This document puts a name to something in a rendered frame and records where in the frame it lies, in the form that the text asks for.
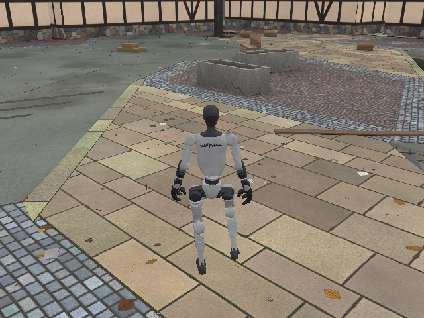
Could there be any left robot upper arm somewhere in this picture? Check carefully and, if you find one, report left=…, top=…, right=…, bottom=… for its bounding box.
left=180, top=134, right=197, bottom=171

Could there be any left robot thigh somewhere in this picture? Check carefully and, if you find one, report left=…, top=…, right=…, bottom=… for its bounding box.
left=189, top=185, right=205, bottom=235

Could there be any right robot upper arm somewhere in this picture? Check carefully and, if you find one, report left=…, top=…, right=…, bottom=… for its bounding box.
left=225, top=134, right=243, bottom=171

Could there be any right robot hand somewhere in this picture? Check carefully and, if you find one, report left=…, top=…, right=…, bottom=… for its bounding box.
left=237, top=188, right=252, bottom=205

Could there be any left robot hand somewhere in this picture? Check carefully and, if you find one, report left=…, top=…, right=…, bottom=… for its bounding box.
left=171, top=186, right=186, bottom=202

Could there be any robot left forearm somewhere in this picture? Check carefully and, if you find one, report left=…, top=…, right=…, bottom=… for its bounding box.
left=172, top=160, right=186, bottom=189

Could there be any robot right forearm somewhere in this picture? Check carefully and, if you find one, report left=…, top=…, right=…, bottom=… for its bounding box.
left=237, top=160, right=251, bottom=191

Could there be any robot torso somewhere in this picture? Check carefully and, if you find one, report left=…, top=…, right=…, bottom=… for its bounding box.
left=196, top=131, right=227, bottom=199

